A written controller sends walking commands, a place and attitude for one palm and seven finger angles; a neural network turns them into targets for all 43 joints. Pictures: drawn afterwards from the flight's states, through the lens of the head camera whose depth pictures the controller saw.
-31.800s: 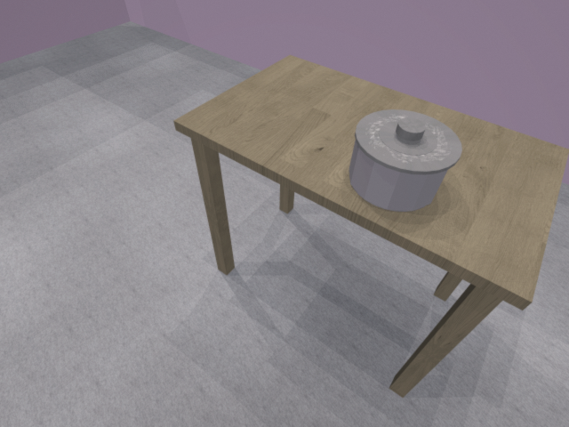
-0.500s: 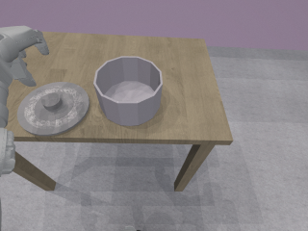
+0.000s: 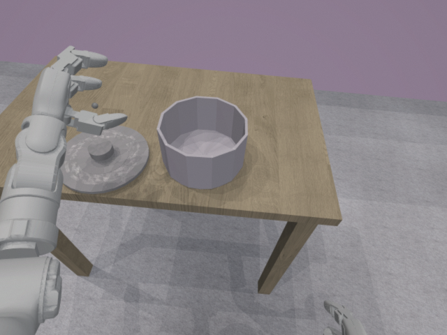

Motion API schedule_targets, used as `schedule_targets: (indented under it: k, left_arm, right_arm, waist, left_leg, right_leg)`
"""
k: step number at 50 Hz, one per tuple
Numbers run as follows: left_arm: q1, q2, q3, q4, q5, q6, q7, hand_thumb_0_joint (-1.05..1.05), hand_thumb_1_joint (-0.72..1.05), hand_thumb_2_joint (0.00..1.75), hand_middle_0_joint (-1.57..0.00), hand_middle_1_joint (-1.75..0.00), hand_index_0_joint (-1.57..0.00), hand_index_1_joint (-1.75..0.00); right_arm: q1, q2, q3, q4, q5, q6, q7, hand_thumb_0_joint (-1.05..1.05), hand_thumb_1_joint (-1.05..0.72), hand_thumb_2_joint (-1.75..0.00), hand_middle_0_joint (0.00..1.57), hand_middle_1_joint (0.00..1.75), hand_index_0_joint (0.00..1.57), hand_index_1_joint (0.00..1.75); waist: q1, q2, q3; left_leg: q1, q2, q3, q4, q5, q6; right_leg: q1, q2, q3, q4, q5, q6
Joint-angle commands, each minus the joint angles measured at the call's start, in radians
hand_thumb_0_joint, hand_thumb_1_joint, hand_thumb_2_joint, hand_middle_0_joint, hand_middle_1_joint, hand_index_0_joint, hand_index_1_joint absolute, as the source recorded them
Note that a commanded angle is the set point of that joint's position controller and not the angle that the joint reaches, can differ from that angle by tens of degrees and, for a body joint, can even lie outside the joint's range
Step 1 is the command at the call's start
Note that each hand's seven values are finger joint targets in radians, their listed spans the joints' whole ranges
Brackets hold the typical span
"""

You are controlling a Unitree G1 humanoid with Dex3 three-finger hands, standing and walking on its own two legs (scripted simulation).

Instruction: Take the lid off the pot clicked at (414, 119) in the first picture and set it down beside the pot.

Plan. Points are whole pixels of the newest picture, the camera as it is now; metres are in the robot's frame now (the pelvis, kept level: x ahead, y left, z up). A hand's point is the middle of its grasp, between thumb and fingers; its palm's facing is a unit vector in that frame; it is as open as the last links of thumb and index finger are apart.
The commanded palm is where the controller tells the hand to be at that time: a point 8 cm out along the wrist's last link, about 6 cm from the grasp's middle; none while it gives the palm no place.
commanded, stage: draw the hand back to the body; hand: left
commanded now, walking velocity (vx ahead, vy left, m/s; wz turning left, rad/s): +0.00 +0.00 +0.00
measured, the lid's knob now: (101, 149) +0.49 +0.32 +0.00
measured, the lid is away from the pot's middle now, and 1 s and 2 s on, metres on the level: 0.24 0.24 0.24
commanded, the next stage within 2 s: step back with the hand held close in 1.58 s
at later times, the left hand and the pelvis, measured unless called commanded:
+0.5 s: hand (91, 130) +0.36 +0.23 +0.19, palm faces +0.43 -0.86 -0.26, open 9.1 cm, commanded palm +0.30 +0.26 +0.20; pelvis +0.02 -0.05 +0.01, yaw -1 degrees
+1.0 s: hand (92, 174) +0.28 +0.20 +0.18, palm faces +0.42 -0.86 -0.28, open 7.5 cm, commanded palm +0.22 +0.24 +0.19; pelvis +0.03 -0.06 +0.01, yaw -1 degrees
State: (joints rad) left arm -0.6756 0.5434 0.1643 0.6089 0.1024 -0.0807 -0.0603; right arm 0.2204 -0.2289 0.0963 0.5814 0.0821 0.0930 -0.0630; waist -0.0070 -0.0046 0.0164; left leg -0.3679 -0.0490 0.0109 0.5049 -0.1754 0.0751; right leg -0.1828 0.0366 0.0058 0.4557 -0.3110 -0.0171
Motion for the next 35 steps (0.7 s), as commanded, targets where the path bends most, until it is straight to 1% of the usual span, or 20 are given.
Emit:
schedule_targets:
  k: [1,2,4,7,8,9,10,14,16,18,19,21,23,25,26,29,30,32,34,35]
  left_arm:
    - [-0.418,0.294,0.197,-0.384,-0.104,-0.06,0.123,0.0,0.11,0.66,-0.32,-0.81,-0.32,-0.81]
    - [-0.361,0.236,0.174,-0.384,-0.117,-0.056,0.128,0.0,0.14,0.66,-0.32,-0.79,-0.32,-0.79]
    - [-0.265,0.209,0.181,-0.433,-0.137,-0.048,0.137,0.0,0.18,0.68,-0.31,-0.76,-0.31,-0.76]
    - [-0.103,0.2,0.214,-0.381,-0.152,-0.027,0.142,0.0,0.25,0.7,-0.3,-0.72,-0.3,-0.72]
    - [-0.047,0.222,0.246,-0.355,-0.159,-0.016,0.143,0.0,0.27,0.7,-0.3,-0.71,-0.3,-0.71]
    - [-0.041,0.216,0.24,-0.382,-0.165,-0.013,0.14,0.0,0.29,0.71,-0.29,-0.69,-0.29,-0.69]
    - [-0.037,0.227,0.25,-0.43,-0.168,-0.021,0.139,0.0,0.32,0.72,-0.29,-0.68,-0.29,-0.68]
    - [-0.054,0.162,0.192,-0.587,-0.181,-0.017,0.135,0.0,0.41,0.75,-0.28,-0.62,-0.28,-0.62]
    - [-0.022,0.199,0.234,-0.616,-0.18,-0.015,0.148,0.0,0.45,0.76,-0.27,-0.59,-0.27,-0.59]
    - [0.067,0.238,0.292,-0.598,-0.181,-0.004,0.157,0.0,0.5,0.77,-0.26,-0.56,-0.26,-0.56]
    - [0.116,0.224,0.294,-0.564,-0.185,0.004,0.155,0.0,0.52,0.78,-0.26,-0.55,-0.26,-0.55]
    - [0.169,0.215,0.299,-0.575,-0.191,0.003,0.149,0.0,0.56,0.8,-0.25,-0.52,-0.25,-0.52]
    - [0.141,0.167,0.251,-0.678,-0.197,-0.006,0.142,0.0,0.61,0.81,-0.25,-0.49,-0.25,-0.49]
    - [0.149,0.147,0.24,-0.758,-0.2,-0.019,0.145,0.0,0.65,0.82,-0.24,-0.46,-0.24,-0.46]
    - [0.179,0.18,0.279,-0.771,-0.203,-0.02,0.154,0.0,0.68,0.83,-0.23,-0.44,-0.23,-0.44]
    - [0.286,0.197,0.328,-0.699,-0.204,-0.006,0.155,0.0,0.74,0.85,-0.22,-0.4,-0.22,-0.4]
    - [0.306,0.192,0.332,-0.708,-0.204,-0.012,0.153,0.0,0.77,0.86,-0.22,-0.39,-0.22,-0.39]
    - [0.356,0.14,0.297,-0.718,-0.213,-0.011,0.144,0.0,0.81,0.87,-0.21,-0.36,-0.21,-0.36]
    - [0.377,0.105,0.27,-0.789,-0.218,-0.015,0.136,0.0,0.86,0.89,-0.21,-0.33,-0.21,-0.33]
    - [0.384,0.096,0.264,-0.827,-0.219,-0.026,0.137,0.0,0.88,0.89,-0.2,-0.31,-0.2,-0.31]
  right_arm:
    - [-0.047,-0.178,-0.079,-0.106,-0.024,-0.095,-0.014,0.0,-0.9,-0.9,0.2,0.3,0.2,0.3]
    - [-0.052,-0.171,-0.079,-0.104,-0.027,-0.109,-0.008,0.0,-0.9,-0.9,0.2,0.3,0.2,0.3]
    - [-0.057,-0.169,-0.083,-0.104,-0.028,-0.13,0.001,0.0,-0.9,-0.9,0.2,0.3,0.2,0.3]
    - [-0.053,-0.178,-0.091,-0.092,-0.031,-0.135,0.01,0.0,-0.9,-0.9,0.2,0.3,0.2,0.3]
    - [-0.048,-0.183,-0.096,-0.088,-0.03,-0.13,0.009,0.0,-0.9,-0.9,0.2,0.3,0.2,0.3]
    - [-0.059,-0.184,-0.096,-0.092,-0.028,-0.13,0.009,0.0,-0.9,-0.9,0.2,0.3,0.2,0.3]
    - [-0.072,-0.185,-0.101,-0.093,-0.027,-0.133,0.01,0.0,-0.9,-0.9,0.2,0.3,0.2,0.3]
    - [-0.113,-0.175,-0.1,-0.097,-0.019,-0.152,0.012,0.0,-0.9,-0.9,0.2,0.3,0.2,0.3]
    - [-0.121,-0.177,-0.103,-0.086,-0.021,-0.158,0.011,0.0,-0.9,-0.9,0.2,0.3,0.2,0.3]
    - [-0.119,-0.177,-0.102,-0.08,-0.024,-0.156,0.006,0.0,-0.9,-0.9,0.2,0.3,0.2,0.3]
    - [-0.122,-0.173,-0.1,-0.073,-0.025,-0.152,0.002,0.0,-0.9,-0.9,0.2,0.3,0.2,0.3]
    - [-0.134,-0.168,-0.102,-0.075,-0.026,-0.144,0.003,0.0,-0.9,-0.9,0.2,0.3,0.2,0.3]
    - [-0.164,-0.156,-0.097,-0.089,-0.021,-0.152,0.002,0.0,-0.9,-0.9,0.2,0.3,0.2,0.3]
    - [-0.176,-0.149,-0.101,-0.096,-0.022,-0.166,0.004,0.0,-0.9,-0.9,0.2,0.3,0.2,0.3]
    - [-0.178,-0.152,-0.101,-0.093,-0.025,-0.169,0.003,0.0,-0.9,-0.9,0.2,0.3,0.2,0.3]
    - [-0.172,-0.154,-0.102,-0.077,-0.03,-0.161,-0.003,0.0,-0.9,-0.9,0.2,0.3,0.2,0.3]
    - [-0.171,-0.152,-0.107,-0.076,-0.03,-0.16,-0.001,0.0,-0.9,-0.9,0.2,0.3,0.2,0.3]
    - [-0.186,-0.142,-0.103,-0.083,-0.03,-0.159,-0.001,0.0,-0.9,-0.9,0.2,0.3,0.2,0.3]
    - [-0.202,-0.135,-0.102,-0.094,-0.029,-0.164,0.002,0.0,-0.9,-0.9,0.2,0.3,0.2,0.3]
    - [-0.206,-0.134,-0.105,-0.099,-0.029,-0.169,0.005,0.0,-0.9,-0.9,0.2,0.3,0.2,0.3]
  waist:
    - [-0.015,0.228,-0.347]
    - [-0.017,0.25,-0.331]
    - [-0.01,0.278,-0.325]
    - [-0.002,0.109,-0.265]
    - [0.001,0.036,-0.251]
    - [0.004,0.008,-0.251]
    - [0.005,0.021,-0.255]
    - [0.0,0.089,-0.274]
    - [0.003,0.104,-0.261]
    - [0.02,0.063,-0.259]
    - [0.022,0.018,-0.235]
    - [0.024,0.022,-0.218]
    - [0.021,0.073,-0.236]
    - [0.013,0.115,-0.253]
    - [0.022,0.089,-0.253]
    - [0.035,-0.002,-0.216]
    - [0.028,0.02,-0.214]
    - [0.034,0.01,-0.181]
    - [0.037,0.025,-0.197]
    - [0.026,0.024,-0.205]
  left_leg:
    - [0.468,0.109,-0.121,-0.109,0.072,-0.056]
    - [0.487,0.112,-0.126,-0.115,0.084,-0.061]
    - [0.503,0.116,-0.128,-0.117,0.147,-0.068]
    - [0.419,0.1,-0.076,-0.106,0.177,-0.052]
    - [0.39,0.096,-0.056,-0.103,0.175,-0.044]
    - [0.369,0.087,-0.039,-0.103,0.166,-0.039]
    - [0.38,0.086,-0.03,-0.096,0.187,-0.034]
    - [0.442,0.071,-0.011,-0.079,0.246,-0.025]
    - [0.44,0.066,-0.006,-0.074,0.241,-0.022]
    - [0.403,0.058,0.001,-0.078,0.233,-0.021]
    - [0.366,0.051,0.009,-0.075,0.228,-0.018]
    - [0.332,0.042,0.02,-0.07,0.194,-0.019]
    - [0.364,0.037,0.024,-0.068,0.201,-0.018]
    - [0.396,0.037,0.026,-0.057,0.206,-0.016]
    - [0.396,0.039,0.022,-0.06,0.21,-0.016]
    - [0.346,0.034,0.029,-0.059,0.208,-0.017]
    - [0.345,0.032,0.034,-0.053,0.202,-0.017]
    - [0.339,0.031,0.036,-0.059,0.192,-0.017]
    - [0.361,0.031,0.037,-0.059,0.2,-0.016]
    - [0.371,0.031,0.039,-0.048,0.195,-0.013]
  right_leg:
    - [-0.103,0.009,-0.016,-0.104,0.158,-0.053]
    - [-0.107,0.013,-0.02,-0.107,0.154,-0.051]
    - [-0.091,0.017,-0.021,-0.114,0.177,-0.05]
    - [-0.042,0.021,-0.023,-0.125,0.238,-0.04]
    - [-0.022,0.022,-0.021,-0.129,0.261,-0.034]
    - [-0.004,0.018,-0.018,-0.131,0.277,-0.028]
    - [0.005,0.012,-0.014,-0.13,0.306,-0.028]
    - [-0.012,0.008,0.002,-0.131,0.368,-0.015]
    - [-0.012,0.004,0.008,-0.136,0.385,-0.012]
    - [0.031,-0.004,0.011,-0.132,0.431,-0.003]
    - [0.052,-0.01,0.014,-0.126,0.479,0.007]
    - [0.07,-0.029,0.023,-0.124,0.529,0.018]
    - [0.066,-0.032,0.028,-0.123,0.542,0.022]
    - [0.052,-0.033,0.03,-0.127,0.536,0.024]
    - [0.056,-0.033,0.03,-0.128,0.547,0.026]
    - [0.084,-0.045,0.036,-0.117,0.642,0.043]
    - [0.082,-0.05,0.035,-0.116,0.646,0.043]
    - [0.072,-0.05,0.034,-0.119,0.637,0.045]
    - [0.074,-0.051,0.037,-0.12,0.644,0.049]
    - [0.063,-0.054,0.038,-0.126,0.645,0.051]
